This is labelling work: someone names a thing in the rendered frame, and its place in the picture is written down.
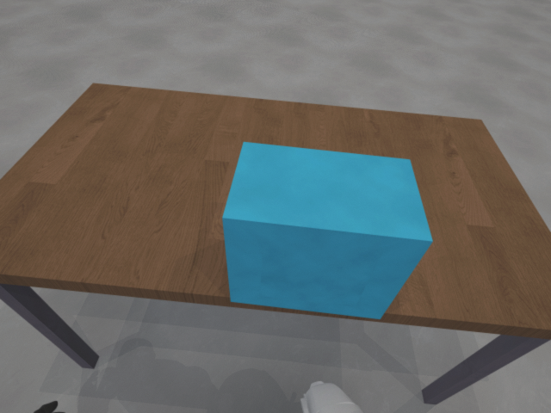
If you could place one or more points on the table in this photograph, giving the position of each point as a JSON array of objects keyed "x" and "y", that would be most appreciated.
[{"x": 125, "y": 193}]

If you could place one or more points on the right robot thigh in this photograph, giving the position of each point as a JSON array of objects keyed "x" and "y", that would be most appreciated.
[{"x": 328, "y": 398}]

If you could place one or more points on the carton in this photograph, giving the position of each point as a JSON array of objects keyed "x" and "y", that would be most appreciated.
[{"x": 323, "y": 231}]

